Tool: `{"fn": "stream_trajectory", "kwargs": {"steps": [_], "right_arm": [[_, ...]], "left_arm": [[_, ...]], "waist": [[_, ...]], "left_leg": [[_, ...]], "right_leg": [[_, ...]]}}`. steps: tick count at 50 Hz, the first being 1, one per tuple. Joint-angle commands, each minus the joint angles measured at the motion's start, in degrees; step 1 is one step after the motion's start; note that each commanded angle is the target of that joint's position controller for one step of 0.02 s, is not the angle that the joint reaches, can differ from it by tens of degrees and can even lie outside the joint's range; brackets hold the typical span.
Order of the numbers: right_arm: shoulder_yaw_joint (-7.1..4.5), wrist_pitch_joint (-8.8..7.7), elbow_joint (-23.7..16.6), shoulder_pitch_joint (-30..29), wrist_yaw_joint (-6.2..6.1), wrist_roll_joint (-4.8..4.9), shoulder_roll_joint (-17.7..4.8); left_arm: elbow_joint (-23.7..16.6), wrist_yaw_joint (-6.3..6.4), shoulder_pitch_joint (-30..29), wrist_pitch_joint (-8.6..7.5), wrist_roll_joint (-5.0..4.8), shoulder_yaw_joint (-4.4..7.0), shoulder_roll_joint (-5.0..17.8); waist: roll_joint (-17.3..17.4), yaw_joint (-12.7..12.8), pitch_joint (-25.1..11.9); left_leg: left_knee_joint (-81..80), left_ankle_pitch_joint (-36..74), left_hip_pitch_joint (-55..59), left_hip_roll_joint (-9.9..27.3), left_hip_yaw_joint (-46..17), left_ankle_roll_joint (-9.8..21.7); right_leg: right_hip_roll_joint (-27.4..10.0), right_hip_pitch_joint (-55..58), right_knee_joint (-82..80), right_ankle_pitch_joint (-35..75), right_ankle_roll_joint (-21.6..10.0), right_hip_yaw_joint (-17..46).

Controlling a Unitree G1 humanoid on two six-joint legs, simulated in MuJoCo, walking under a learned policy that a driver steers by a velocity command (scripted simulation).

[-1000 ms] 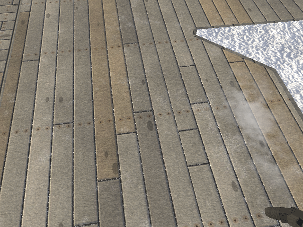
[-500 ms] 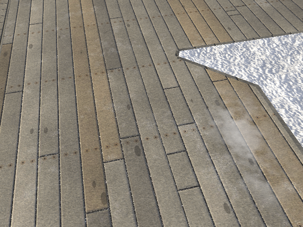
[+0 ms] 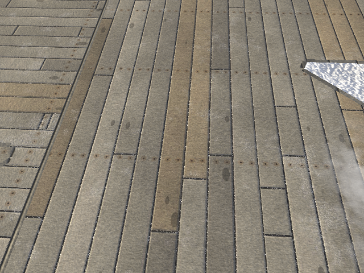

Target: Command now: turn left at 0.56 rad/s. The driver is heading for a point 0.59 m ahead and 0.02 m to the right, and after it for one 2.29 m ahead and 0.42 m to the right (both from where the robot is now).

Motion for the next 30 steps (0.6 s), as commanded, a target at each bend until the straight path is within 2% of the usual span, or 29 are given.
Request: {"fn": "stream_trajectory", "kwargs": {"steps": [1,2,3,4,5,7,9,10,13,16,17,18,19,20,21,22,23,24,25,26,27,30], "right_arm": [[-2.17,-1.50,-5.83,-0.36,-0.09,-0.09,-5.89],[-3.43,-1.87,-4.47,0.41,-0.13,-0.77,-9.83],[-3.90,-1.51,-2.81,1.97,-0.03,-0.44,-10.47],[-3.69,-0.78,-1.05,3.93,-0.26,-0.48,-8.91],[-3.38,-0.29,-0.79,4.63,-0.18,-0.55,-7.83],[-2.40,-0.37,-2.21,2.34,0.37,-0.23,-5.74],[-1.43,-1.02,-4.10,-1.86,0.78,-0.16,-4.29],[-1.07,-1.40,-4.52,-2.77,0.99,-0.29,-3.75],[0.15,-2.85,-4.21,-2.72,1.80,-0.63,-1.87],[0.32,-4.17,-3.28,-1.83,2.63,-0.30,-2.37],[0.26,-4.55,-2.83,-0.83,2.85,-0.09,-2.60],[0.24,-4.91,-1.76,1.58,3.02,0.10,-2.33],[0.07,-5.09,0.05,5.20,3.03,0.14,-2.31],[-0.46,-5.14,1.76,10.19,2.66,0.32,-3.43],[-1.22,-5.26,2.91,17.42,2.08,-0.04,-6.19],[-2.98,-5.38,2.24,19.36,1.96,-0.68,-14.76],[-2.40,-6.36,2.46,19.08,2.16,-1.06,-11.40],[-1.00,-7.19,2.21,16.28,2.20,-1.07,-7.52],[-0.26,-7.73,1.93,13.51,2.27,-1.26,-5.44],[0.23,-7.88,1.85,11.07,2.34,-1.19,-4.19],[0.47,-8.02,1.71,9.85,2.19,-1.49,-3.57],[0.31,-8.69,2.94,10.66,1.75,-2.41,-3.58]], "left_arm": [[-3.36,-0.20,3.75,-0.58,3.52,4.06,14.35],[-5.26,-0.02,-0.12,-1.11,3.43,3.16,10.92],[-5.68,0.37,-3.40,-1.25,2.46,2.29,7.93],[-6.35,0.69,-4.89,-1.28,1.50,1.77,6.59],[-6.25,0.99,-5.21,-1.19,0.73,1.45,6.01],[-5.29,1.68,-0.68,-0.80,0.63,1.33,6.32],[-3.80,1.90,4.79,-0.66,0.47,1.73,7.64],[-3.29,1.82,6.22,-0.76,0.39,1.92,8.24],[-2.38,1.03,6.53,-1.41,-0.16,2.39,9.69],[-1.11,-0.09,7.08,-1.95,-1.16,2.79,11.03],[-0.62,-0.48,7.31,-1.94,-1.58,2.83,11.40],[-0.32,-0.81,6.62,-1.79,-2.10,2.71,11.39],[0.03,-1.06,6.44,-1.69,-2.23,2.32,10.44],[0.34,-1.30,6.39,-1.97,-1.78,1.37,7.85],[-0.75,-1.85,3.98,-2.53,-0.60,-0.29,3.22],[-4.90,-1.97,2.36,-3.93,-0.20,-0.72,1.94],[-5.06,-1.67,0.23,-4.67,-1.80,0.63,7.16],[-4.50,-1.95,0.49,-4.77,-2.84,1.24,8.97],[-3.29,-2.11,1.38,-4.59,-2.59,1.19,8.31],[-2.72,-2.27,1.46,-4.33,-1.74,1.18,7.98],[-2.17,-2.55,1.93,-4.05,-1.36,1.17,7.39],[-0.94,-2.74,2.49,-3.45,-1.45,0.51,4.97]], "waist": [[-18.75,0.33,-3.58],[-12.77,-0.40,-2.51],[-9.62,-1.72,-1.84],[-8.20,-1.97,-1.87],[-8.26,-1.54,-1.27],[-9.29,0.95,-2.27],[-10.68,4.30,-2.33],[-10.78,4.98,-2.38],[-11.16,4.77,-1.78],[-11.68,4.26,0.47],[-11.24,3.56,0.71],[-10.28,1.74,0.69],[-9.07,-0.16,0.05],[-7.40,-2.49,-2.34],[0.41,-5.75,-5.81],[13.87,-5.09,-6.25],[8.70,-6.67,-3.66],[7.59,-4.88,0.65],[6.73,-3.35,2.10],[5.70,-2.21,3.53],[5.23,-1.29,3.89],[3.16,-1.05,2.89]], "left_leg": [[19.25,-23.63,-14.58,-1.92,2.99,-0.12],[29.32,-20.00,-13.96,2.15,1.50,-1.47],[33.15,-15.89,-13.58,2.39,2.34,-2.16],[36.43,-12.71,-13.55,2.63,3.42,-3.34],[39.48,-10.37,-14.64,3.14,4.10,-4.38],[37.30,-6.24,-16.34,4.62,7.92,-5.25],[31.02,-6.17,-19.03,5.43,8.83,-5.59],[27.63,-6.95,-18.76,5.79,8.90,-5.41],[15.89,-9.25,-11.18,7.06,11.83,-3.35],[5.78,-10.85,-1.28,6.38,15.16,-0.67],[1.77,-9.15,1.85,6.03,15.65,0.35],[-4.08,-4.59,6.84,5.50,16.44,1.53],[-8.70,-1.39,13.69,4.39,17.30,2.48],[-9.32,-1.21,23.16,5.05,15.39,3.30],[-12.97,-4.89,33.20,14.26,2.66,5.63],[-17.24,-11.80,38.53,27.49,-19.94,14.54],[-20.48,-20.87,34.32,29.80,-24.47,19.11],[-21.49,-24.14,32.23,27.25,-19.36,17.04],[-22.17,-20.29,29.91,24.50,-13.76,14.75],[-23.08,-13.09,27.43,22.76,-8.77,13.05],[-23.91,-5.78,24.96,21.06,-3.88,11.51],[-24.44,10.55,22.34,18.63,6.53,10.18]], "right_leg": [[-25.49,6.50,-15.81,6.75,-14.66,28.01],[-24.95,4.55,-15.77,5.85,-15.87,25.10],[-21.15,3.38,-14.74,5.71,-13.34,18.55],[-17.72,4.19,-13.97,5.93,-11.44,13.38],[-16.92,4.92,-13.39,8.74,-11.42,10.62],[-15.18,7.76,-15.72,-0.02,-11.42,7.54],[-16.20,13.00,-17.76,-8.88,-12.24,9.58],[-16.94,14.50,-18.32,-10.55,-12.52,10.21],[-17.73,12.30,-19.79,-9.92,-12.36,8.10],[-17.36,6.51,-19.71,-8.26,-12.56,5.59],[-17.56,5.36,-18.99,-8.32,-12.69,5.54],[-17.24,3.27,-17.42,-8.74,-12.30,4.85],[-16.30,0.07,-14.55,-8.49,-11.49,3.75],[-14.52,-5.04,-9.45,-7.03,-9.46,1.53],[-9.48,-13.30,6.71,-7.22,-5.23,-4.48],[-2.83,-30.26,23.75,-15.83,-1.92,-7.80],[-5.46,-36.16,34.09,-17.57,-2.01,-2.07],[-7.61,-38.80,36.65,-11.41,-3.24,-0.01],[-8.67,-38.43,36.71,-5.97,-3.57,0.11],[-9.40,-37.55,34.92,-1.75,-3.13,0.71],[-9.88,-35.02,33.66,2.14,-2.63,1.26],[-7.44,-32.14,31.18,10.14,-0.62,2.01]]}}
Next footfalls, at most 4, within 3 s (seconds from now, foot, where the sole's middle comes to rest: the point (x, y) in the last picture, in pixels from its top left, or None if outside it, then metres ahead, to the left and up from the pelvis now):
0.42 left None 0.04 0.15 -0.77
0.88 right None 0.43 -0.03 -0.77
1.36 left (155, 211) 0.72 0.15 -0.77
1.86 right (240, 177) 0.86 -0.21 -0.77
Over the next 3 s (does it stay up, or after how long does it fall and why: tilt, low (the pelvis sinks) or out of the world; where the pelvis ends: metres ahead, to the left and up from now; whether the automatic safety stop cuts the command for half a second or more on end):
stays up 1.30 -0.23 0.00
